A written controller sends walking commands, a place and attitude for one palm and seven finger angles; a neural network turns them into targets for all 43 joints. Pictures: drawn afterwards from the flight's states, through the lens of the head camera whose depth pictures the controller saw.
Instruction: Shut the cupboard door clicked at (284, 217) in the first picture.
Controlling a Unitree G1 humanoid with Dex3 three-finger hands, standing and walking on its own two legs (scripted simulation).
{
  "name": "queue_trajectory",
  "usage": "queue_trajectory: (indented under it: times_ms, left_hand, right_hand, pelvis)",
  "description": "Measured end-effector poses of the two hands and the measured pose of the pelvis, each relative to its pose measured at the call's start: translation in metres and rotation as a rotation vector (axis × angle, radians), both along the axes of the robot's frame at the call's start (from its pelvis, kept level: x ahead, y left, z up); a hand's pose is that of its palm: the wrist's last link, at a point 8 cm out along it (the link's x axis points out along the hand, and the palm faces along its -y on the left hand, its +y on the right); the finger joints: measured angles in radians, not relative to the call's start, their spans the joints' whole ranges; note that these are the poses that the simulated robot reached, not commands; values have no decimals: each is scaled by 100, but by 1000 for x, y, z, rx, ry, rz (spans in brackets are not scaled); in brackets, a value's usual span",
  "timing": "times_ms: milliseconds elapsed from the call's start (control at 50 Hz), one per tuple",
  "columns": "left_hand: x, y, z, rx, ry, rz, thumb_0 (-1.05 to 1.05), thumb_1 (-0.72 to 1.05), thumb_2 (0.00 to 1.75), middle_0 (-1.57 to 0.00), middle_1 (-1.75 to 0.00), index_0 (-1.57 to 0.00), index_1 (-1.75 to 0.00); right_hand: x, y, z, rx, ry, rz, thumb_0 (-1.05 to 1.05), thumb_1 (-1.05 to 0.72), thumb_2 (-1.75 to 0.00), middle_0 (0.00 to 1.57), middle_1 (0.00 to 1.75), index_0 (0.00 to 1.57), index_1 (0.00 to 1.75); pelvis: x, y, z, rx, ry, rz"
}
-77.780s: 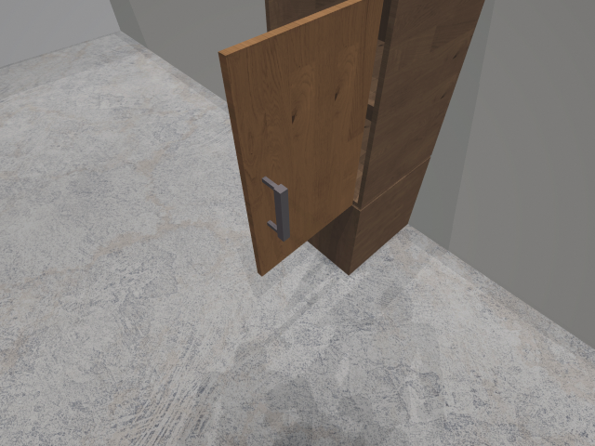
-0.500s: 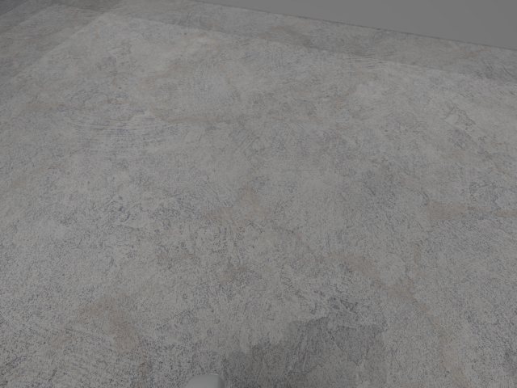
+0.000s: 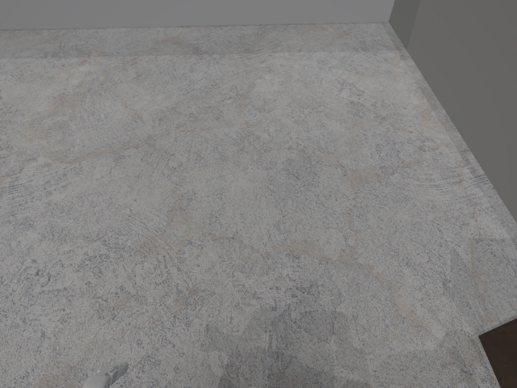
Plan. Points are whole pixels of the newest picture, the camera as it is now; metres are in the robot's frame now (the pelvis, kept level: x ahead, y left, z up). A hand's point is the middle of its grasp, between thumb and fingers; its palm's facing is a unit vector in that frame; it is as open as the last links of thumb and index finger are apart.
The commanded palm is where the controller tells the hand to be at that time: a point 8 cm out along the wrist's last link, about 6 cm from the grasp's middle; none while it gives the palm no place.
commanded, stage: turn to face it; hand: left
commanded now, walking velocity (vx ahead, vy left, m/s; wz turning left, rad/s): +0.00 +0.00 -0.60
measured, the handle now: out of the picture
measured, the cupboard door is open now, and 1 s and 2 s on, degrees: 13 13 13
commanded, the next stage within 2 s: take the last steps up to it in 2.00 s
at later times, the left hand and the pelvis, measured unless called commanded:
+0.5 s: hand (152, 371) +0.16 +0.20 -0.15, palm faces -0.24 -0.95 -0.19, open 7.4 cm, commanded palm none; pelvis +0.02 +0.03 +0.02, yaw -17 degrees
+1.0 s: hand (211, 346) +0.21 +0.11 -0.14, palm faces -0.52 -0.82 -0.24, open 7.4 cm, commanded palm none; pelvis +0.03 -0.02 +0.01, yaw -34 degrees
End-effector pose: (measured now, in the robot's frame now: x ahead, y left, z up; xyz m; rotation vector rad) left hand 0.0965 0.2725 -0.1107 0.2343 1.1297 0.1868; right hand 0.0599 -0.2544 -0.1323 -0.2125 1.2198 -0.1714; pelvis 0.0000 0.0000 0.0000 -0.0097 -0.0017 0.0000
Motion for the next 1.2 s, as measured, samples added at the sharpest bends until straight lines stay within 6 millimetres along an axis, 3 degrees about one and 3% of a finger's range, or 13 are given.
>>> queue_trajectory:
  times_ms: [60,160,260,360,460,560,640,720,780,860,1000,1100,1200]
  left_hand:
    - [12,-14,3,12,-11,-36,0,91,90,-19,-30,-19,-30]
    - [15,-30,4,-5,38,-85,0,91,90,-20,-30,-20,-30]
    - [20,-33,-5,-43,78,-136,0,91,90,-20,-30,-20,-30]
    - [37,-21,-24,-80,98,-169,0,91,90,-20,-30,-20,-30]
    - [61,-16,-18,-83,106,-232,0,91,90,-20,-30,-20,-30]
    - [90,-26,-5,-68,87,-303,0,91,90,-20,-30,-19,-30]
    - [114,-50,1,-44,61,-384,0,91,90,-19,-30,-19,-30]
    - [136,-82,2,-11,1,-471,0,91,90,-19,-30,-19,-30]
    - [138,-101,5,7,-20,-505,0,91,90,-20,-30,-19,-30]
    - [131,-114,9,13,19,-532,0,91,90,-20,-30,-20,-30]
    - [130,-123,0,-14,89,-577,0,91,90,-20,-30,-20,-30]
    - [146,-118,-20,-34,128,-600,0,91,90,-20,-30,-20,-30]
    - [169,-124,-19,-30,142,-660,0,91,90,-20,-30,-20,-30]
  right_hand:
    - [-11,-16,-5,-18,44,-48,1,-90,-90,20,30,20,30]
    - [-14,-23,9,-28,25,-95,1,-91,-90,20,30,19,30]
    - [-11,-14,20,-36,-18,-135,1,-91,-90,20,30,19,30]
    - [-15,5,25,-69,-56,-174,1,-90,-90,20,30,20,30]
    - [-39,23,34,-66,-19,-215,1,-90,-90,20,30,20,30]
    - [-67,28,35,-43,23,-295,1,-90,-90,20,30,20,30]
    - [-94,22,24,-16,45,-378,1,-90,-90,20,30,20,30]
    - [-123,6,1,14,64,-459,1,-90,-90,20,30,20,30]
    - [-135,-7,-8,16,94,-505,1,-90,-90,20,30,20,30]
    - [-132,-19,1,5,67,-539,1,-91,-90,20,30,20,30]
    - [-106,-27,19,-25,-23,-574,1,-91,-90,20,30,19,30]
    - [-89,-21,25,-75,-81,-601,1,-90,-90,20,30,20,30]
    - [-98,-4,33,-81,-69,-632,1,-90,-90,20,30,20,30]
  pelvis:
    - [-1,-3,0,-8,-1,-28]
    - [0,-3,10,8,7,-81]
    - [4,5,12,10,18,-139]
    - [12,22,4,-5,29,-199]
    - [16,27,14,-19,25,-266]
    - [19,24,20,-33,24,-332]
    - [18,14,17,-28,20,-387]
    - [16,-4,3,3,14,-438]
    - [14,-10,0,-3,11,-464]
    - [15,-14,9,14,15,-508]
    - [25,-16,14,27,28,-588]
    - [42,-8,6,12,40,-652]
    - [47,-8,11,0,29,-719]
